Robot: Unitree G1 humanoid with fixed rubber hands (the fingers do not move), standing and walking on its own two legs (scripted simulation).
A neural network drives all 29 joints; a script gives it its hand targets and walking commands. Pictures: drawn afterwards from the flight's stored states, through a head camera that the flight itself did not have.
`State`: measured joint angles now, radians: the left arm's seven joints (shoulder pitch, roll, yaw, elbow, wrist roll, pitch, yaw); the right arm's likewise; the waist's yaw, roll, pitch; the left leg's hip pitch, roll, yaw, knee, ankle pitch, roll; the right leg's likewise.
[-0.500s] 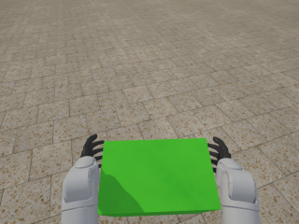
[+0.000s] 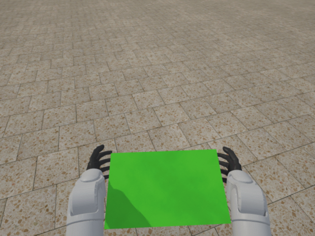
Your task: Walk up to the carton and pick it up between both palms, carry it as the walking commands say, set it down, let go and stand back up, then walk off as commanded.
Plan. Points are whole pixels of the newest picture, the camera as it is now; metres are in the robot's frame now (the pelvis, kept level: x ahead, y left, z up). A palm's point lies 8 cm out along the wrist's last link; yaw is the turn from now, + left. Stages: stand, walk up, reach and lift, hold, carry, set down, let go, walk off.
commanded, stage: carry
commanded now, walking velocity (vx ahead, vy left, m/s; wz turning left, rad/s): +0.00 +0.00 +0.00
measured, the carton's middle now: (164, 192) +0.28 +0.00 -0.04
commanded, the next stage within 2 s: hold in 0.74 s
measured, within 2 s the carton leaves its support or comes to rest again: neither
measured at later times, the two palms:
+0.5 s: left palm (93, 174) +0.28 +0.18 +0.05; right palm (229, 173) +0.28 -0.17 +0.05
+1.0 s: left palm (92, 168) +0.29 +0.18 +0.06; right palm (228, 165) +0.30 -0.17 +0.06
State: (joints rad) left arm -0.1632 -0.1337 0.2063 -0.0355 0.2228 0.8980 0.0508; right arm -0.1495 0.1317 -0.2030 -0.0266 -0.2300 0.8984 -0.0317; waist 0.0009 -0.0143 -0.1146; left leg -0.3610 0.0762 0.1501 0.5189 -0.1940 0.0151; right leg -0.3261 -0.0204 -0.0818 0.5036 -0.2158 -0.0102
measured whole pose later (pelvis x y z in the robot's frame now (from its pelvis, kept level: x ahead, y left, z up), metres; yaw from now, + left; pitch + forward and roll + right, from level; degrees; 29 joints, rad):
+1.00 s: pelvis +0.01 +0.00 +0.01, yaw +2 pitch -4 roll +0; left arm -0.21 -0.14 0.27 0.16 0.28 0.70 0.00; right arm -0.23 0.14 -0.30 0.21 -0.30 0.70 0.03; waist -0.01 -0.03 -0.05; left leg -0.15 0.03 0.13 0.34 -0.13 0.02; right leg -0.13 -0.04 -0.07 0.38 -0.19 -0.01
